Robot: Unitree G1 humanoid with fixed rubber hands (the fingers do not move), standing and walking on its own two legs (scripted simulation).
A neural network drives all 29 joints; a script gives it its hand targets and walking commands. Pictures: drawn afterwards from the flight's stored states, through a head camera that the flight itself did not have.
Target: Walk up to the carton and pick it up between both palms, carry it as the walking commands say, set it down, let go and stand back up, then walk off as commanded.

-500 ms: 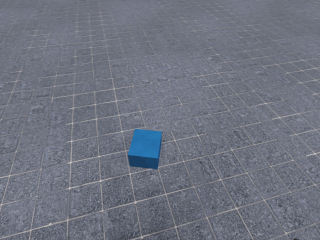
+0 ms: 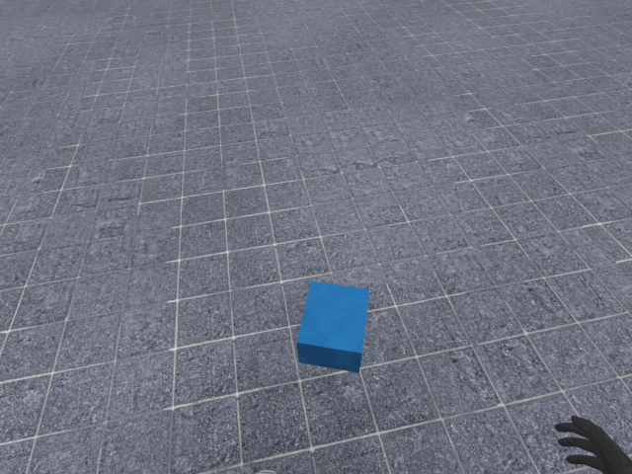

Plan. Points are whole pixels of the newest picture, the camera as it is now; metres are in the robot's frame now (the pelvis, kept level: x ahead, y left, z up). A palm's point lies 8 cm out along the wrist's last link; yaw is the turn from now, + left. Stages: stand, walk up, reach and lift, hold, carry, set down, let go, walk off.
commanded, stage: walk up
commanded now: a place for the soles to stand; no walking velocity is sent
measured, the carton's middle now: (334, 325) +0.70 +0.03 -0.67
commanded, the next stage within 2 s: none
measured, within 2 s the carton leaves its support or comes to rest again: neither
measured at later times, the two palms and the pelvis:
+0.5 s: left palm (2, 410) +0.19 +0.44 -0.04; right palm (527, 424) +0.24 -0.25 -0.08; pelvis +0.14 +0.08 +0.01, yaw -2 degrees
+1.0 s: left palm (75, 346) +0.31 +0.43 -0.09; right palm (509, 399) +0.27 -0.23 -0.07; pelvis +0.18 +0.11 +0.00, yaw -6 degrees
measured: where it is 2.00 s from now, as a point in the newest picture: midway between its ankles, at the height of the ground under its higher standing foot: outside the picture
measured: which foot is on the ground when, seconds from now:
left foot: down 0.00-0.28, up 0.30-0.52, down 0.54-1.00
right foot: down 0.00-0.00, up 0.02-0.26, down 0.28-1.00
